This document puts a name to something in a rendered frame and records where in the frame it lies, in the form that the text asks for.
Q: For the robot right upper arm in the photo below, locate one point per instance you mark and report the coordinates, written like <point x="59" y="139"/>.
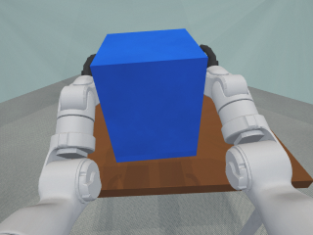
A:
<point x="262" y="170"/>

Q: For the robot left hand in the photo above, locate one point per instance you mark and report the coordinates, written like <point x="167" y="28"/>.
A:
<point x="86" y="67"/>

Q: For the robot left upper arm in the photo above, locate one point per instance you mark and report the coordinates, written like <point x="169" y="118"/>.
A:
<point x="65" y="188"/>

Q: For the carton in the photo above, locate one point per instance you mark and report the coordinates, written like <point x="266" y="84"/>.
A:
<point x="150" y="85"/>

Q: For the right robot forearm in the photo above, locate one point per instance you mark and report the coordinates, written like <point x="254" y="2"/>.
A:
<point x="241" y="122"/>

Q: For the table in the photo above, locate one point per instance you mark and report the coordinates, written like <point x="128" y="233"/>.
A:
<point x="203" y="173"/>

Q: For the left robot forearm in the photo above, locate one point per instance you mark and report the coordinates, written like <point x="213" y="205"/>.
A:
<point x="74" y="138"/>

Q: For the robot right hand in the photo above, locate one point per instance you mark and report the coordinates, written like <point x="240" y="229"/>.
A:
<point x="211" y="61"/>

